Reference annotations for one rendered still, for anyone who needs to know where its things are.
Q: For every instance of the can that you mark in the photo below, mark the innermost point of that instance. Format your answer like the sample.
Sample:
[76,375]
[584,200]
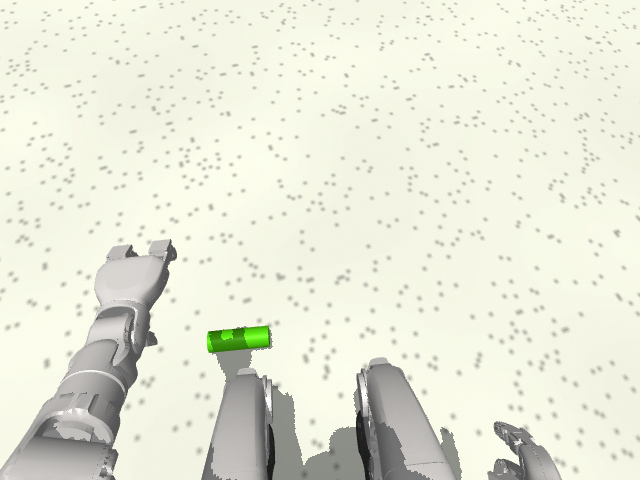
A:
[238,339]

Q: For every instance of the right robot foot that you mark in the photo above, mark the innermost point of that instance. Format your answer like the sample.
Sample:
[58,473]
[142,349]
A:
[362,446]

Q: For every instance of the left robot hand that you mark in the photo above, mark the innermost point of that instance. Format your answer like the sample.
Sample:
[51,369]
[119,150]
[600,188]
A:
[141,279]

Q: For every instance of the right robot hand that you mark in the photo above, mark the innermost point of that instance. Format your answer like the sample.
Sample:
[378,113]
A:
[535,461]

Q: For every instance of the left robot arm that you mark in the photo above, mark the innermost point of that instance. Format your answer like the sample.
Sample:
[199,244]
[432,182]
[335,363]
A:
[73,434]

